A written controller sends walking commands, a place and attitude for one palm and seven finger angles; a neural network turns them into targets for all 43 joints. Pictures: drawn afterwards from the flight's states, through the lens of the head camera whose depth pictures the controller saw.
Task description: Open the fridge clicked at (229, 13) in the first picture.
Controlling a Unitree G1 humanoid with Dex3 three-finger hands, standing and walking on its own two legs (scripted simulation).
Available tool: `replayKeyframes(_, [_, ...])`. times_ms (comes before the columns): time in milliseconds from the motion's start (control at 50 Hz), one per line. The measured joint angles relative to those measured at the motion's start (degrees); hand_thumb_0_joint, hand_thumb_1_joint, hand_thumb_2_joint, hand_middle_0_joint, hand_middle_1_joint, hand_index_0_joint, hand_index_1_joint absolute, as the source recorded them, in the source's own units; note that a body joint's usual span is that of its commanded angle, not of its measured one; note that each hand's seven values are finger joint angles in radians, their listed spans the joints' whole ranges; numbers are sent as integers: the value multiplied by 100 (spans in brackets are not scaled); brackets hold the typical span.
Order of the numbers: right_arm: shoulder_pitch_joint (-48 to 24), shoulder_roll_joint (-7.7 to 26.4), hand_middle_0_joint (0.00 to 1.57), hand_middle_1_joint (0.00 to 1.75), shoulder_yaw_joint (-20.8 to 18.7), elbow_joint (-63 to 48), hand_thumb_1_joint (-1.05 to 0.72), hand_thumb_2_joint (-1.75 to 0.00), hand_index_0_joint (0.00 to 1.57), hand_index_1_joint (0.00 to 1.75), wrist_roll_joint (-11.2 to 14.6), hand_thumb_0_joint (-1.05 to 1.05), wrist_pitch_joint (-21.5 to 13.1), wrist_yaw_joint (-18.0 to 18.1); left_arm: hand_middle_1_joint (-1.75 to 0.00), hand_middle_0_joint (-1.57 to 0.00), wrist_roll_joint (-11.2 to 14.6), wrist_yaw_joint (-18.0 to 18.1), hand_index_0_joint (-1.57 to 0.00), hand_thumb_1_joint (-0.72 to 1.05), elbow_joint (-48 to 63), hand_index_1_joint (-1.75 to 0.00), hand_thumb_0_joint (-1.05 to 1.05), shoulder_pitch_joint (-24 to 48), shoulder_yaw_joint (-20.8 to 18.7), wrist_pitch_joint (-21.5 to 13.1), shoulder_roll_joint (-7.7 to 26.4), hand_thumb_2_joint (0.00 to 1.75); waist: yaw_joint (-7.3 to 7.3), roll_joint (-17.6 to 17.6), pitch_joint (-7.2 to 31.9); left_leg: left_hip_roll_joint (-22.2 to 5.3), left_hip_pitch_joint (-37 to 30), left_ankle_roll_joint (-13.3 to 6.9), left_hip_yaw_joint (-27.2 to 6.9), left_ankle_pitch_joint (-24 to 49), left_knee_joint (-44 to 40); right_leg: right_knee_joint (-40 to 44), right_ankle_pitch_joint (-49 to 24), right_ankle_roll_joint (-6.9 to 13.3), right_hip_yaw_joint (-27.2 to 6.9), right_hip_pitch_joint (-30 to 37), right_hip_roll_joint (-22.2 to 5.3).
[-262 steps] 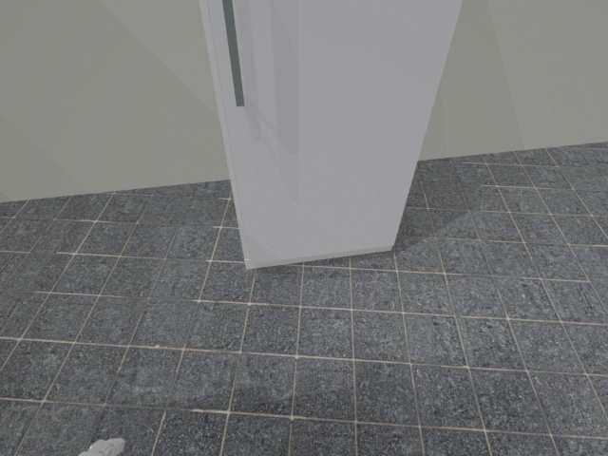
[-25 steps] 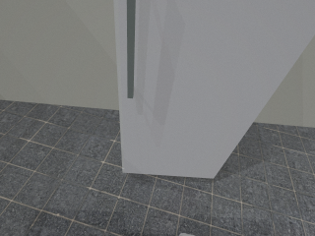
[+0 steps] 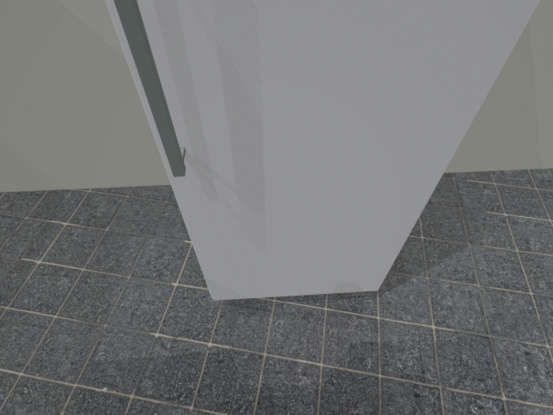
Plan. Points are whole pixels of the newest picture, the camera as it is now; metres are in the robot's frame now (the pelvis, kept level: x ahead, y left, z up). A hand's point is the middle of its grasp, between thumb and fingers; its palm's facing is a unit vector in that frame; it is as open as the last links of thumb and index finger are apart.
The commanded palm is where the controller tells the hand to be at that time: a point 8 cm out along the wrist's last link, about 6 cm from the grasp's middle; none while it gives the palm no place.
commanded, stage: come to a stop and stand still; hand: left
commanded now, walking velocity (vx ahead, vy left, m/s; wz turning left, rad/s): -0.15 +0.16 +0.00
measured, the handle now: (143, 40) +0.54 +0.18 +0.26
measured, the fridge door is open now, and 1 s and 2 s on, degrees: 0 0 0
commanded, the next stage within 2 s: look again from close up in 0.68 s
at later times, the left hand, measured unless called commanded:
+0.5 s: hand out of the picture -0.01 +0.23 -0.17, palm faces +0.07 -0.97 -0.24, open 7.4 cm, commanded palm none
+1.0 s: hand out of the picture -0.02 +0.20 -0.17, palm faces -0.01 -0.98 -0.20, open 7.4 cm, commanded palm none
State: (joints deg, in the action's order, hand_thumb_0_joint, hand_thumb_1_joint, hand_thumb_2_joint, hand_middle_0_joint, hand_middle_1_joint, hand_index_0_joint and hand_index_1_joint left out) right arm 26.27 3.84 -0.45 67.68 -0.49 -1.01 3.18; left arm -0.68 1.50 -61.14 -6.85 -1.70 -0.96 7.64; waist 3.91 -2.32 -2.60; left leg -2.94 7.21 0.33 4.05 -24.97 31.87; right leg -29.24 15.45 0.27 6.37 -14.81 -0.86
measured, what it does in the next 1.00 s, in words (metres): steps on the spot: left foot, then right foot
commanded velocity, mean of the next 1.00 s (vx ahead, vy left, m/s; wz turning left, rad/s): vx -0.02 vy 0.03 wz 0.00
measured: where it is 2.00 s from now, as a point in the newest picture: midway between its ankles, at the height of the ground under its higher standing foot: outside the picture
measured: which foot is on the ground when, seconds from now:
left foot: up 0.00-0.22, down 0.24-1.00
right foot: down 0.00-0.30, up 0.32-0.54, down 0.56-1.00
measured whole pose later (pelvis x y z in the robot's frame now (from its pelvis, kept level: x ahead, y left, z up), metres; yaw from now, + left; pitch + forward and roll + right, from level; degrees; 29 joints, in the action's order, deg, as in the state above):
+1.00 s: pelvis -0.03 +0.03 +0.00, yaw +0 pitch -1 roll +0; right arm 19.4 9.7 0.2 61.5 -1.2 0.0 0.6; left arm -1.1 1.9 -62.1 -17.2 1.2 -0.9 8.3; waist 1.2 -1.6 -1.3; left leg -1.8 15.8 -1.8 7.1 -14.0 30.6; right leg -30.4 17.9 -0.2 3.7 -11.5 -1.8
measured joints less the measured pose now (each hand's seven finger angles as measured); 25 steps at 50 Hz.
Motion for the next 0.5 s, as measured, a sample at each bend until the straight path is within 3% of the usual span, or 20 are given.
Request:
replayKeyframes(100, [-569,197,20,30,-102,-207,-91,-90,20,29,29,1,126,-7,-30,-20,-6,103,-20,92,68,-30,-1,56,26,-97,-179,90,-163,16,-31,-53,534,134,-84,-364,608,-22,54,58,120,133,-87])
replayKeyframes(240, [-1405,618,20,30,-283,-688,-91,-90,20,29,-28,0,248,-81,-30,-21,-74,115,-20,93,157,-30,-3,-14,-112,90,26,90,-408,113,-143,-73,947,240,-41,339,542,-277,130,-86,104,133,-218])
replayKeyframes(280, [-1542,657,20,30,-303,-796,-91,-90,20,29,-41,0,212,-112,-30,-21,-79,95,-20,93,125,-30,-2,-128,-150,192,158,90,-447,267,-157,14,852,56,97,830,371,-459,204,-171,-1,79,-329])
replayKeyframes(340, [-1579,629,20,30,-263,-939,-91,-90,20,29,-78,0,129,-145,-30,-20,-71,82,-20,92,82,-30,-1,-325,-196,364,334,90,-515,445,-82,128,771,-214,245,764,220,-718,541,-195,-187,-38,-385])
replayKeyframes(420, [-1628,555,20,30,-156,-987,-91,-90,20,29,-94,0,101,-118,-30,-20,-86,55,-20,91,34,-30,-1,-502,-181,426,449,90,-557,456,-92,219,661,-299,289,1042,-258,-1588,1095,-150,-404,-264,-280])
replayKeyframes(500, [-1696,509,20,30,-105,-916,-91,-90,20,29,-72,0,120,-126,-30,-20,-76,27,-20,91,-10,-30,0,-708,-99,359,413,90,-614,356,-128,270,608,-330,352,1240,-553,-1136,959,-185,-375,-48,-281])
